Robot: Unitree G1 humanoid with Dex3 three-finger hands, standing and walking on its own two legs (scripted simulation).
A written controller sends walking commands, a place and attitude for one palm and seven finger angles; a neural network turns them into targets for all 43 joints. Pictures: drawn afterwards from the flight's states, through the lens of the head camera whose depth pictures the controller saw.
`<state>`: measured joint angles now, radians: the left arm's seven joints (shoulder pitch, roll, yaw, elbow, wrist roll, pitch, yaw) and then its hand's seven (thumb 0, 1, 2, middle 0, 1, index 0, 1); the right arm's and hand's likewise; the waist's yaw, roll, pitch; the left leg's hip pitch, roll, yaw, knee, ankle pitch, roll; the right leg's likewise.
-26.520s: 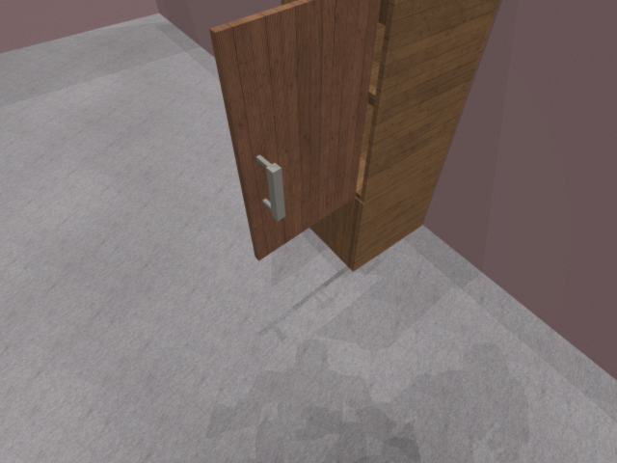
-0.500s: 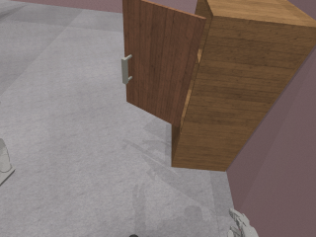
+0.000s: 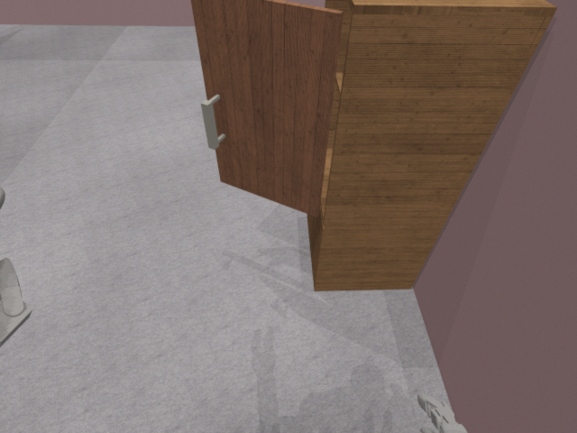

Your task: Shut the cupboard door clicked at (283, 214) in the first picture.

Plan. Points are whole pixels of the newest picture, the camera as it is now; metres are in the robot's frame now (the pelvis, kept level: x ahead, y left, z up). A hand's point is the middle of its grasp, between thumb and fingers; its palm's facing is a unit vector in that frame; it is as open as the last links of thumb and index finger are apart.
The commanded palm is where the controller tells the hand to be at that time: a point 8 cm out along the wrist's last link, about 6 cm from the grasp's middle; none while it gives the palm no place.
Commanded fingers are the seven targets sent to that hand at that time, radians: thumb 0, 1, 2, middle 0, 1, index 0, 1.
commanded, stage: stop stepping back and stand still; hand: left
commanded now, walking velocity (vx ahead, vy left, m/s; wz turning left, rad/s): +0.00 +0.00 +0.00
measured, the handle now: (214, 122) +0.92 +0.24 -0.08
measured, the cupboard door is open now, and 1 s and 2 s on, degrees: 61 61 61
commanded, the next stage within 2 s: let the arm hang, fingers relaxed in 0.42 s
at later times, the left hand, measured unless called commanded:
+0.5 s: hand (42, 283) +0.23 +0.27 +0.16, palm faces +0.38 -0.78 -0.50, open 7.4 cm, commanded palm none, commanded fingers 0.00 0.90 0.90 -0.20 -0.30 -0.20 -0.30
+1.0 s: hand out of the picture -0.04 +0.22 -0.17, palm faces +0.04 -0.98 -0.19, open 7.1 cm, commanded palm none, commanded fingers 0.00 0.90 0.90 -0.20 -0.30 -0.20 -0.30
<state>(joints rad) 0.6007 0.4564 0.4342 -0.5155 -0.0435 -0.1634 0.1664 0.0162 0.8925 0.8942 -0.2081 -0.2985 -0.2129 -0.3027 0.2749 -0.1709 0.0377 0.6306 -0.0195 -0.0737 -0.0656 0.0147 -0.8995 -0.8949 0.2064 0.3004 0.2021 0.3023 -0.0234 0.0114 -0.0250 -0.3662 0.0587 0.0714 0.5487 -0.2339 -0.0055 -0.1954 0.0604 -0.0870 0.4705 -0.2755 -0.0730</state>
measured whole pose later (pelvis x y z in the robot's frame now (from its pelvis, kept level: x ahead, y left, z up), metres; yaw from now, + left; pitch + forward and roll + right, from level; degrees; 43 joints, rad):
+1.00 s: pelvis +0.00 +0.03 +0.01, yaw +2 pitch -1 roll -1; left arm 0.34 0.21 0.01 1.09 0.01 0.02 0.01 0.00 0.97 0.89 -0.20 -0.30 -0.21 -0.30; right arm 0.28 -0.19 0.02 1.07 -0.02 0.04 -0.02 0.01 -0.91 -0.90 0.20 0.30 0.20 0.30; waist 0.01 -0.02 0.07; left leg -0.28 0.00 0.03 0.45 -0.16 0.03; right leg -0.13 0.02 -0.10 0.40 -0.26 -0.03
